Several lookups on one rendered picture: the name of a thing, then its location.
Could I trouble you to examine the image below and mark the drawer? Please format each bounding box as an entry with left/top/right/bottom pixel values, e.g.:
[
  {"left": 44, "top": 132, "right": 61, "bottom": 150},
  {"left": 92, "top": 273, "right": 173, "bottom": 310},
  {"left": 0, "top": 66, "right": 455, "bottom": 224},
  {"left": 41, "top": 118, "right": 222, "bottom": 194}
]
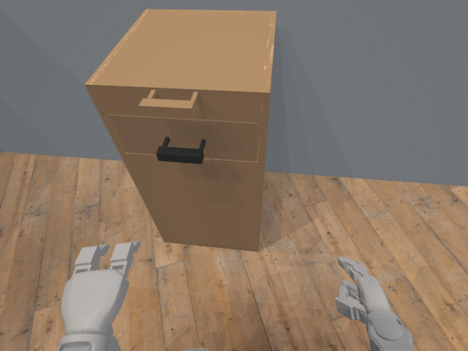
[{"left": 109, "top": 114, "right": 260, "bottom": 162}]

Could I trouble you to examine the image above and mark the robot right hand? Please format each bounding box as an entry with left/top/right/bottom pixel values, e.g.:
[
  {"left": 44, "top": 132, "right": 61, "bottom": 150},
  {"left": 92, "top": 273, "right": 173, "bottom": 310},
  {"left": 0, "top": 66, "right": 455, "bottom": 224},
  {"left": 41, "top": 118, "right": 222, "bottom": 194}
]
[{"left": 335, "top": 257, "right": 392, "bottom": 324}]

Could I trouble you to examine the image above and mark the handle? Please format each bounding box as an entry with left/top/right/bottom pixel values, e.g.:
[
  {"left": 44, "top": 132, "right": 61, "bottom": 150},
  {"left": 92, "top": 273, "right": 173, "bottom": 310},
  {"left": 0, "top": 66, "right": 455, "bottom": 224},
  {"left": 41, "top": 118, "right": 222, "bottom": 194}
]
[
  {"left": 139, "top": 98, "right": 196, "bottom": 118},
  {"left": 156, "top": 137, "right": 205, "bottom": 164}
]

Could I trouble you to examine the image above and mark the robot left hand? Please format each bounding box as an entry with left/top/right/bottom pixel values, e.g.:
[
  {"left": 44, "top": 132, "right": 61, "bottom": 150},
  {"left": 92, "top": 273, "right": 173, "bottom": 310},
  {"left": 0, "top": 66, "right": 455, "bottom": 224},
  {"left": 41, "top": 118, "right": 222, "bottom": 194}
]
[{"left": 61, "top": 241, "right": 140, "bottom": 351}]

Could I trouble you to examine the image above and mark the cabinet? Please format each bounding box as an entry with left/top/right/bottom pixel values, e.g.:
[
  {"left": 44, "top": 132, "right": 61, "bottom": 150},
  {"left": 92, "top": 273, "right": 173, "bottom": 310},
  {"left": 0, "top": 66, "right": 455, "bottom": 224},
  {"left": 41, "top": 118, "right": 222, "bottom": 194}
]
[{"left": 85, "top": 9, "right": 276, "bottom": 252}]

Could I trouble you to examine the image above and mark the robot right forearm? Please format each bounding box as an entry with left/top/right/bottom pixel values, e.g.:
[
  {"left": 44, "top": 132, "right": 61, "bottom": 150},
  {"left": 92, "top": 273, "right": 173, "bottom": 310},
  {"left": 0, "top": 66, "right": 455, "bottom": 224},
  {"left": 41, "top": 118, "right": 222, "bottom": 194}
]
[{"left": 366, "top": 310, "right": 416, "bottom": 351}]

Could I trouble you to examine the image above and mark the robot left forearm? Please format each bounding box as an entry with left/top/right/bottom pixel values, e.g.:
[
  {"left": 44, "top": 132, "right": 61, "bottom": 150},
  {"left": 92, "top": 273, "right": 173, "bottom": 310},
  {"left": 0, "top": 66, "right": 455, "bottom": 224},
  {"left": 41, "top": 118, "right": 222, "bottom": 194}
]
[{"left": 57, "top": 331, "right": 110, "bottom": 351}]

